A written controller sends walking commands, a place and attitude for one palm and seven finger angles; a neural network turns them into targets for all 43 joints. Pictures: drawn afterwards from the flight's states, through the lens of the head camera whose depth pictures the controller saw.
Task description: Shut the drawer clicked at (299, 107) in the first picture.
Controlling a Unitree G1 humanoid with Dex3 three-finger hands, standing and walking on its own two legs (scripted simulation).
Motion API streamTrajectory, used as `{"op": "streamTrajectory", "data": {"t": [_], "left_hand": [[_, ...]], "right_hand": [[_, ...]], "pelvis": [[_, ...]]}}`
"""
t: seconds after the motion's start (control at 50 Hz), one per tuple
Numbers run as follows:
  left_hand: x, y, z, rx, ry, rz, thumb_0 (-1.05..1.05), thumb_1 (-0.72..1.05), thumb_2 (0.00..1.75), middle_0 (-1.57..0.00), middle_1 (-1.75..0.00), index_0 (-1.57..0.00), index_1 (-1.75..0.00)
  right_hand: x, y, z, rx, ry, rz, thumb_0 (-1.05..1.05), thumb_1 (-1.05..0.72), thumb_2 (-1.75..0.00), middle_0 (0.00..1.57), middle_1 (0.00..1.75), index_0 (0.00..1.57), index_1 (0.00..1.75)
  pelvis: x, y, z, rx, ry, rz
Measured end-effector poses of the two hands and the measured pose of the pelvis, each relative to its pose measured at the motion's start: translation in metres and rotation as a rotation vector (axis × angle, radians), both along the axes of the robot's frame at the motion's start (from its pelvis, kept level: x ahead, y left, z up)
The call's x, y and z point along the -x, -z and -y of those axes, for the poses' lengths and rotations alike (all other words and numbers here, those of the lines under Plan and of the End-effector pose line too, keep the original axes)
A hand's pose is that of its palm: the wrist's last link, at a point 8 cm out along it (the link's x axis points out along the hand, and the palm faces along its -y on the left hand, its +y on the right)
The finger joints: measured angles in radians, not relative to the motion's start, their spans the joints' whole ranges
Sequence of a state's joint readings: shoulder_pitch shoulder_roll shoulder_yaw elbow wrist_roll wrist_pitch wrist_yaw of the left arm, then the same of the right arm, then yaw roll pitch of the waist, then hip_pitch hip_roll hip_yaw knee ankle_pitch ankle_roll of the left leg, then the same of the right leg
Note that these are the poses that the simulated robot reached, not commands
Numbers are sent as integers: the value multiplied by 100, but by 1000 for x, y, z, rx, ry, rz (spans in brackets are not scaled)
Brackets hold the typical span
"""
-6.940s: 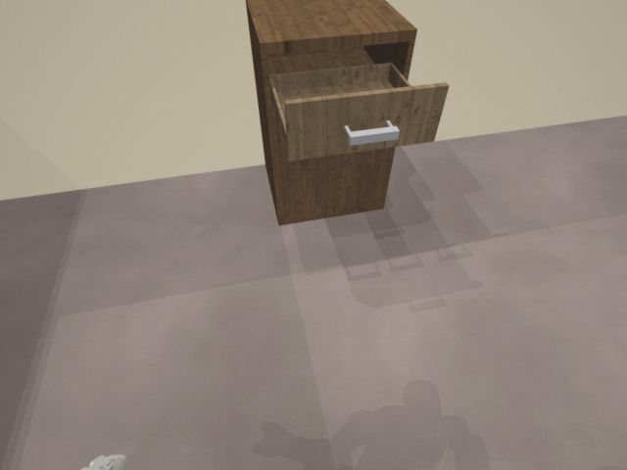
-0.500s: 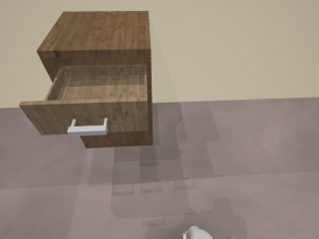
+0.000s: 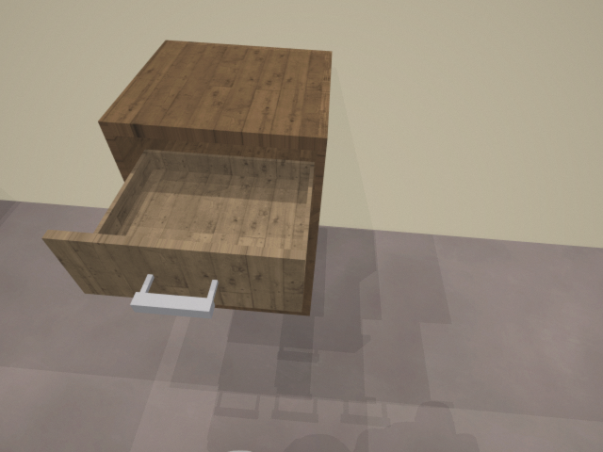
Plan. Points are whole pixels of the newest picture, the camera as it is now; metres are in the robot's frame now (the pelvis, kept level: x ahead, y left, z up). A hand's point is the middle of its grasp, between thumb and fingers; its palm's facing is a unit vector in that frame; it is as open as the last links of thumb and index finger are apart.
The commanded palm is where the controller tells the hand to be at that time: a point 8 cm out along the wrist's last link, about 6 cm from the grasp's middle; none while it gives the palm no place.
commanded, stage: come to a stop and stand still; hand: left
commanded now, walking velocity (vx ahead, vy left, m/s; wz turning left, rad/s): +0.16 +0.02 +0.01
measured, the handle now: (177, 293) +0.38 +0.27 -0.11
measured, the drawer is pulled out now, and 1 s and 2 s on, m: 0.30 0.30 0.30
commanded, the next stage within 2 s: look again from close up in 1.14 s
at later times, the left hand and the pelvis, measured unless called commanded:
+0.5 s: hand out of the picture +0.08 +0.16 -0.17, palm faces +0.01 -0.97 -0.26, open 7.4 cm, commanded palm none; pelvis +0.04 -0.02 -0.01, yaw -1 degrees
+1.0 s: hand out of the picture -0.01 +0.20 -0.18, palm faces +0.05 -0.98 -0.19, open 7.4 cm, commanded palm none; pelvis -0.01 +0.01 +0.00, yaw -1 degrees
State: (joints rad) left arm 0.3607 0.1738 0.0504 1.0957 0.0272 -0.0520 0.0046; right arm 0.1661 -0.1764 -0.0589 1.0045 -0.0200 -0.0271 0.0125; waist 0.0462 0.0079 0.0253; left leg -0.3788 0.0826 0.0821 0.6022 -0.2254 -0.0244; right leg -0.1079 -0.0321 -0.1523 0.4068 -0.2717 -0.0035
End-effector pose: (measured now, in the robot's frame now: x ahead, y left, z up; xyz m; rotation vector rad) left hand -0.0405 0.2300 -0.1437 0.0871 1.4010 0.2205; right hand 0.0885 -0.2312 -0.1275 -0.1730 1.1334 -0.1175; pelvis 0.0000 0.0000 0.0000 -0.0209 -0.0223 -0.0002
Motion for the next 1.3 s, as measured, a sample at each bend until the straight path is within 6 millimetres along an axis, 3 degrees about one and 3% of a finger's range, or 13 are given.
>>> {"op": "streamTrajectory", "data": {"t": [0.08, 0.16, 0.34, 0.46, 0.58, 0.68, 0.76, 0.9, 1.0, 1.16, 1.24, 1.3], "left_hand": [[2, 16, -9, 32, -20, -87, 0, 91, 90, -20, -30, -20, -30], [-22, 13, -12, 35, -1, -93, 1, 91, 90, -19, -30, -20, -30], [-90, 6, -3, -2, 54, 10, 1, 91, 90, -19, -30, -20, -30], [-109, -1, 13, -67, 98, 72, 0, 90, 90, -19, -30, -20, -30], [-111, -18, 27, -83, 114, 100, 1, 91, 90, -20, -30, -20, -30], [-106, -25, 26, -93, 95, 134, 1, 91, 90, -20, -30, -20, -30], [-90, -25, 19, -89, 75, 138, 1, 91, 90, -20, -30, -20, -30], [-47, -9, -6, -46, 45, 68, 1, 90, 90, -20, -30, -20, -30], [-28, 2, -18, -4, 53, 10, 1, 90, 90, -20, -30, -20, -30], [-29, 1, -9, 19, 79, -25, 1, 91, 90, -19, -30, -20, -30], [-46, 1, 8, 6, 106, -29, 1, 91, 90, -19, -30, -20, -30], [-56, 2, 18, -33, 134, -7, 1, 92, 90, -20, -30, -20, -30]], "right_hand": [[-36, 2, -21, 21, -30, 45, 0, -91, -90, 20, 30, 20, 30], [-37, 1, -35, 17, 2, 14, -1, -91, -90, 20, 30, 20, 30], [-25, 11, -15, 17, 61, -88, -2, -94, -90, 21, 30, 20, 30], [-3, 32, 12, -34, 107, -137, -1, -92, -90, 21, 30, 20, 30], [29, 31, 26, -57, 131, -204, 0, -91, -90, 20, 30, 20, 30], [56, 28, 29, -54, 116, -255, 0, -91, -90, 20, 30, 20, 30], [69, 24, 28, -39, 97, -268, 0, -91, -90, 20, 30, 20, 30], [85, 13, 10, 9, 88, -212, 0, -91, -90, 20, 30, 20, 30], [117, 6, -17, 19, 114, -234, 0, -91, -90, 20, 30, 20, 30], [152, 7, -42, -37, 152, -349, 0, -90, -90, 20, 30, 20, 30], [159, 16, -38, -69, 177, -391, 0, -90, -90, 21, 30, 20, 30], [153, 31, -26, -92, 169, -401, 0, -90, -90, 21, 30, 20, 30]], "pelvis": [[-24, 10, -16, -9, 8, 11], [-38, 4, -21, -22, 12, 16], [-46, 3, -9, -43, 11, 11], [-41, 10, 17, -50, 21, 8], [-32, 0, 29, -60, 19, 2], [-20, -4, 30, -66, 12, -5], [-8, -6, 25, -68, 10, -9], [8, -3, 2, -38, 20, -13], [12, -3, -12, -17, 9, -15], [6, -6, -7, -37, 16, -34], [1, -1, 5, -48, 19, -38], [1, 8, 13, -31, 35, -39]]}}
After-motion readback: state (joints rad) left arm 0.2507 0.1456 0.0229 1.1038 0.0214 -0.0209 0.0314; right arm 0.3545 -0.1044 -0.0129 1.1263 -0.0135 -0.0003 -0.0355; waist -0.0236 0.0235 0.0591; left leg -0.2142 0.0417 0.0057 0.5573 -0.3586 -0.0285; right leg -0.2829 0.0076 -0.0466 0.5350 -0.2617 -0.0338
